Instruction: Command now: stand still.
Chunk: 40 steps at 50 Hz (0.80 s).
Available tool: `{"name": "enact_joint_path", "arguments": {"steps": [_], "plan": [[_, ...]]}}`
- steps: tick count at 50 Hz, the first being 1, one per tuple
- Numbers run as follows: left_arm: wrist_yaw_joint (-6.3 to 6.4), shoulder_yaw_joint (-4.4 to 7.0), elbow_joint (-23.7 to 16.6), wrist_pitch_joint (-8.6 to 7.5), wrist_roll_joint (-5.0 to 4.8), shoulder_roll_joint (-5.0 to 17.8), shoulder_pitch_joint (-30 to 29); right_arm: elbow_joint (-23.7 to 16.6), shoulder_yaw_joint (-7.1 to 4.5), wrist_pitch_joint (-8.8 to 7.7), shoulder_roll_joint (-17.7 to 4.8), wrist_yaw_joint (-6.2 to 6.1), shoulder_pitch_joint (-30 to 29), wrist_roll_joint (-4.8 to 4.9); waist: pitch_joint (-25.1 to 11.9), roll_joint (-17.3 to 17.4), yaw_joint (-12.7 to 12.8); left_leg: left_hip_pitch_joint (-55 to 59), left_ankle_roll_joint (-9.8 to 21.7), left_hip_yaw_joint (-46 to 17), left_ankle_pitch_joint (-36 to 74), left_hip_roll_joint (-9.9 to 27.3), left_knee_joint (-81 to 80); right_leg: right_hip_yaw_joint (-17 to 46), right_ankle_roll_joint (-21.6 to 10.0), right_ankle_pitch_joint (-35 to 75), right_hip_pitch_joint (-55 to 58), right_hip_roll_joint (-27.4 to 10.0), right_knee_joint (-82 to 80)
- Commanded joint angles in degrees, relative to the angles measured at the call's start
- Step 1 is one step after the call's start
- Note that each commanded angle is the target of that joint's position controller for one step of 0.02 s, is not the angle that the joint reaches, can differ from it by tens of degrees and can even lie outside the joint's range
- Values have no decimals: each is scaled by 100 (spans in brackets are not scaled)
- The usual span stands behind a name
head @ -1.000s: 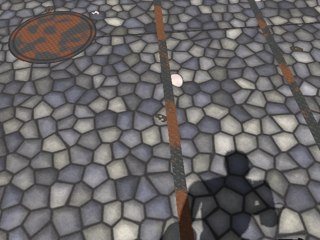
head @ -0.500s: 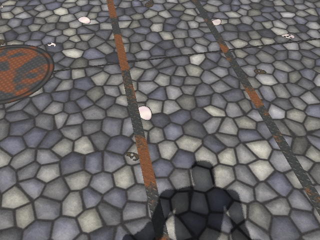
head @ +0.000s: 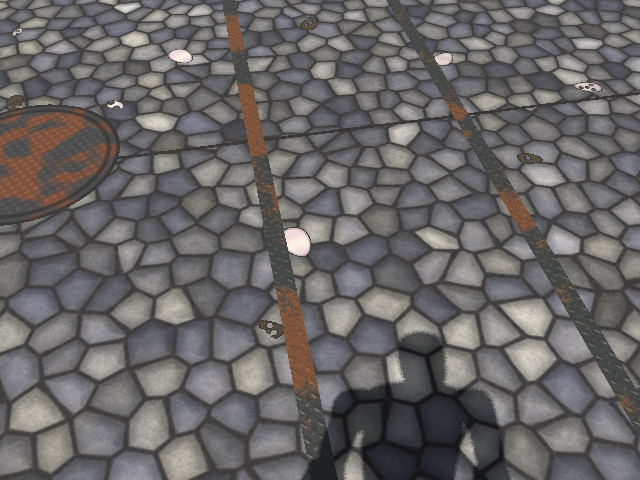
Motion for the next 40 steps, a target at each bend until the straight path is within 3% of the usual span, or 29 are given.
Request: {"name": "enact_joint_path", "arguments": {"steps": [1, 10, 11, 13, 15, 16, 18, 19, 21, 22, 25, 27, 28, 29, 30, 31, 32, 34, 36, 40], "plan": [[18, 62, -31, -23, 2, 486, 275, -6, -51, -21, -424, -23, 366, -1, 192, -22, -5, -160, 115, -580, 401, 577, -370, 652, -153, 610, -147, -671, -391], [23, 42, 98, -10, 3, 372, 427, 136, -24, -27, -319, -39, 451, -3, 269, -23, 9, -241, 121, -600, 310, 581, -380, 629, -141, 466, -193, -643, -394], [21, 33, 124, -6, 8, 339, 489, 162, -15, -26, -287, -35, 506, -10, 149, -26, 11, -203, 127, -584, -97, 534, -426, 616, -148, 16, -156, -596, -447], [13, 111, 92, 35, 15, 499, 518, 137, -90, 6, -428, -21, 540, -28, 267, -44, 4, -385, 236, -509, -1477, 326, -255, 568, -273, -1460, -404, -403, -306], [-30, 164, -12, 75, 51, 527, 514, 40, -134, 42, -462, 19, 529, -57, 722, -1, 2, -853, 425, -688, -2731, 318, -217, 674, -453, -2775, -922, -360, -195], [-50, 162, -68, 64, 57, 452, 505, 6, -135, 33, -408, 34, 568, -57, 882, 21, -16, -939, 500, -837, -2903, 380, -213, 760, -507, -2914, -1094, -382, -109], [-86, 163, -214, -13, 70, 337, 381, -13, -169, -32, -414, 46, 769, -56, 845, 156, -116, -662, 668, -1301, -2824, 624, -356, 783, -517, -2524, -1370, -352, 223], [-116, 165, -320, -67, 83, 296, 222, 15, -215, -67, -514, 50, 961, -52, 722, 323, -215, -280, 798, -1678, -2853, 839, -612, 605, -463, -2148, -1612, -229, 519], [-194, 149, -558, -186, 149, 196, -104, 132, -367, -105, -849, 46, 1277, -53, 635, 911, -319, 292, 1187, -2671, -3189, 1613, -1356, -189, -306, -1171, -2030, -1, 1476], [-217, 178, -657, -239, 166, 310, -252, 114, -393, -121, -831, 54, 1249, -50, 716, 795, -325, 104, 1270, -2812, -3128, 1780, -1515, -206, -290, -1124, -2022, -147, 1716], [-291, 200, -683, -366, 110, 204, 133, -12, -423, -182, -796, 81, 802, -31, 866, 680, 80, -606, 1113, -2236, -2608, 1553, -1309, -268, -363, -1225, -1214, -226, 1188], [-257, 254, -310, -424, 41, 170, 1153, -198, -427, -228, -705, 99, 306, 12, 737, 357, 549, -1740, 811, -1359, -1944, 924, -531, -373, -401, -728, 702, 54, 274], [-193, 354, -154, -460, 81, 486, 1827, -365, -365, -301, -492, 121, 42, -8, 565, -336, 832, -2524, 591, -738, -1491, 488, 599, 644, -525, -1198, 1668, -607, -344], [-146, 531, -49, -462, 84, 1141, 2555, -611, -260, -377, -100, 183, -81, 9, 225, -1719, 1023, -3490, 330, 244, -1529, -226, 2503, 2942, -982, -2502, 2372, -1963, -1369], [-124, 541, 27, -391, 108, 1112, 2519, -697, -363, -374, -548, 218, -238, -166, 525, -1198, 841, -3882, 413, 4, -1882, -27, 3597, 3399, -1283, -2282, 1948, -2420, -1330], [-131, 466, -178, -396, 144, 831, 1951, -680, -375, -382, -512, 266, -314, -178, 762, -444, 545, -3941, 478, -309, -1428, 237, 4025, 2832, -1200, -1890, 1580, -2235, -1255], [-142, 427, -308, -437, 134, 695, 1569, -622, -344, -406, -343, 308, -226, -115, 778, -243, 359, -3788, 462, -437, -964, 335, 4089, 2255, -1039, -1346, 1322, -2001, -1335], [-109, 345, -397, -524, 107, 511, 1263, -579, -378, -368, -349, 373, -166, -112, 687, -247, 138, -3562, 374, -422, -376, 401, 3971, 1304, -749, -247, 1188, -1657, -1468], [-88, 292, -304, -581, 88, 427, 1460, -609, -395, -286, -305, 393, -199, -122, 493, -392, 73, -3558, 319, -241, -106, 279, 4052, 597, -612, 1394, 1315, -1478, -1280], [-70, 213, -308, -625, 96, 383, 1436, -1090, -298, -238, -121, 420, -1205, -92, 672, -466, 98, -3356, 270, 207, 538, 172, 3015, -313, -516, 2648, 830, -1239, -1300]]}}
